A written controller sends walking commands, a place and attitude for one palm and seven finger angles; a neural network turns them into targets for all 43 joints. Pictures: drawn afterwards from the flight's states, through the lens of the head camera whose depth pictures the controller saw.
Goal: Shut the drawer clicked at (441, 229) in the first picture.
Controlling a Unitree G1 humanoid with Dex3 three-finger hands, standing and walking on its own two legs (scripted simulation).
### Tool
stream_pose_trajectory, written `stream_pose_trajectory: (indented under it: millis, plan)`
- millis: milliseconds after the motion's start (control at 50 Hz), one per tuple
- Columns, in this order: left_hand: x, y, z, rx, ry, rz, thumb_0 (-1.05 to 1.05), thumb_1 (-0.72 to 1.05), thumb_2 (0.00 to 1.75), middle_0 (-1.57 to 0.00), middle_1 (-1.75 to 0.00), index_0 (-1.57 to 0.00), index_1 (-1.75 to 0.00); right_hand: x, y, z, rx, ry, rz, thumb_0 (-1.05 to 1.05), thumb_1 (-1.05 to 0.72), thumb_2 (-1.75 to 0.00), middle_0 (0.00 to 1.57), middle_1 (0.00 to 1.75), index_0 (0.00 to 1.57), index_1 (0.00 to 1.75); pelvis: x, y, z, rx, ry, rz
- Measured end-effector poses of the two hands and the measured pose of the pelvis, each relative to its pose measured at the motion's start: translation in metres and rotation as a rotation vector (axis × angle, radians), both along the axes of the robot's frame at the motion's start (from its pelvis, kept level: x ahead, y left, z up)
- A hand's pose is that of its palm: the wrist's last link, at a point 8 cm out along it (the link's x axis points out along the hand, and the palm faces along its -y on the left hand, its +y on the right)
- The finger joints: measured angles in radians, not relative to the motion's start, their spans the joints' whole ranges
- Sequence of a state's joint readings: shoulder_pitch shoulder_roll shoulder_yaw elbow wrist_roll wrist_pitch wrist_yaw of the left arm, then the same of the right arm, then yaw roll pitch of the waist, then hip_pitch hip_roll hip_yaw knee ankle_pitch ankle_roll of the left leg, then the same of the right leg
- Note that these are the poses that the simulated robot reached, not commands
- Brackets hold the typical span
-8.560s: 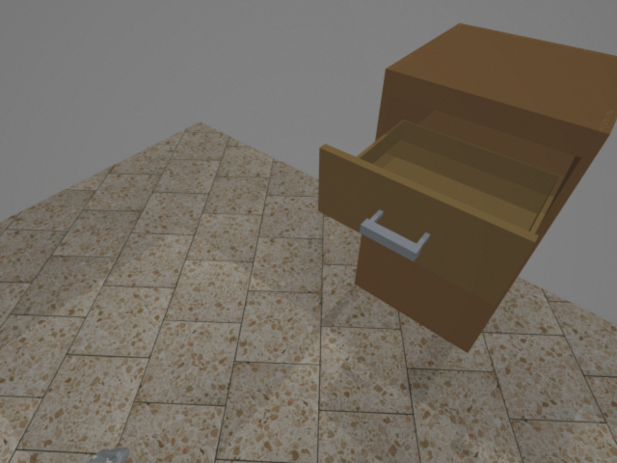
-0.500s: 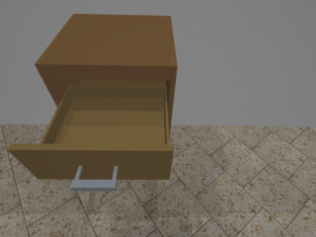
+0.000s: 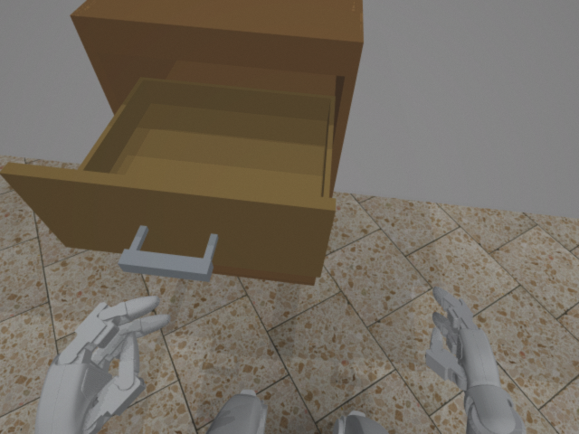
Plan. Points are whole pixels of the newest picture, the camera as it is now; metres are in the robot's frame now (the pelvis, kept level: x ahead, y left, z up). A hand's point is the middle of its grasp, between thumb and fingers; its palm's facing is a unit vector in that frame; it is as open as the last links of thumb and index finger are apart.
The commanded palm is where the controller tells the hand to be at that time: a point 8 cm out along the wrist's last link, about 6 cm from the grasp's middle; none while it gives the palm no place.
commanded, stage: raise the hand and make a fist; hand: left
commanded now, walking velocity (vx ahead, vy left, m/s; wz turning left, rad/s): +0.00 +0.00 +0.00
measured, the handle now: (172, 251) +0.33 +0.21 +0.04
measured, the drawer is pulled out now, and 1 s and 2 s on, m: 0.29 0.29 0.29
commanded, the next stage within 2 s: bring the fist close to the handle in 1.38 s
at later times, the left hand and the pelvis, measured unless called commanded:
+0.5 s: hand (143, 380) +0.16 +0.17 +0.09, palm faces +0.02 -1.00 -0.06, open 3.3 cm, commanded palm +0.12 +0.23 +0.10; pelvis +0.01 -0.01 +0.02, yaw -1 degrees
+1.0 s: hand (130, 374) +0.16 +0.17 +0.14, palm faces +0.05 -1.00 -0.03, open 3.2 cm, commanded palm +0.10 +0.22 +0.14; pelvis +0.02 +0.02 +0.03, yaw +0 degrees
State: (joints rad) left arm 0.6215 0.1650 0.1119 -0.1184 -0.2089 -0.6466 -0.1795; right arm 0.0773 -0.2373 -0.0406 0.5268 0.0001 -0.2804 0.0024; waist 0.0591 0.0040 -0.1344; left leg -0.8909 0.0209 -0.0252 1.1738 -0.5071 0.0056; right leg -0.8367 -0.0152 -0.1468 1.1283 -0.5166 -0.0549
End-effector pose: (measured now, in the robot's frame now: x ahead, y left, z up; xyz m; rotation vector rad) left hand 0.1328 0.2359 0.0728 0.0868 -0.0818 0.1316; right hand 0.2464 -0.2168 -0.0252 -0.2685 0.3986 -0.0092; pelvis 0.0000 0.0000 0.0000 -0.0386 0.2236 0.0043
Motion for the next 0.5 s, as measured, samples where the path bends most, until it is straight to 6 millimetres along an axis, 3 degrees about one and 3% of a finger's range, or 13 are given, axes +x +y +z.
stream_pose_trajectory:
  millis: [120, 220, 300, 420, 500]
  plan:
    - [0.018, -0.016, -0.014, -0.062, 0.184, -0.141, 0.01, 0.9, 0.9, -0.67, -0.81, -0.66, -0.8, -0.032, 0.01, -0.032, 0.115, 0.116, -0.069, 0.01, -0.9, -0.9, 0.2, 0.3, 0.2, 0.3, -0.001, -0.009, 0.0, 0.005, 0.0, -0.003]
    - [0.02, -0.009, 0.01, -0.046, 0.193, -0.074, 0.02, 0.9, 0.9, -0.78, -0.92, -0.77, -0.92, -0.07, -0.004, -0.04, 0.131, 0.225, -0.182, 0.01, -0.9, -0.9, 0.2, 0.3, 0.2, 0.3, 0.009, -0.012, 0.012, 0.013, -0.018, -0.012]
    - [0.016, -0.001, 0.02, -0.023, 0.171, -0.026, 0.02, 0.9, 0.9, -0.85, -1.01, -0.85, -1.0, -0.088, -0.023, -0.04, 0.1, 0.268, -0.237, 0.01, -0.9, -0.9, 0.2, 0.3, 0.2, 0.3, 0.011, -0.012, 0.018, 0.018, -0.027, -0.013]
    - [0.008, -0.008, 0.013, -0.042, 0.226, -0.099, 0.02, 0.9, 0.9, -0.97, -1.14, -0.97, -1.13, -0.09, -0.046, -0.027, 0.035, 0.235, -0.273, 0.01, -0.9, -0.9, 0.2, 0.3, 0.2, 0.3, 0.011, -0.009, 0.021, 0.021, -0.03, -0.016]
    - [0.005, -0.009, 0.025, -0.039, 0.174, -0.102, 0.02, 0.9, 0.9, -1.05, -1.22, -1.05, -1.22, -0.078, -0.047, -0.013, 0.016, 0.172, -0.266, 0.01, -0.9, -0.9, 0.2, 0.3, 0.2, 0.3, 0.012, -0.005, 0.023, 0.016, -0.039, -0.017]
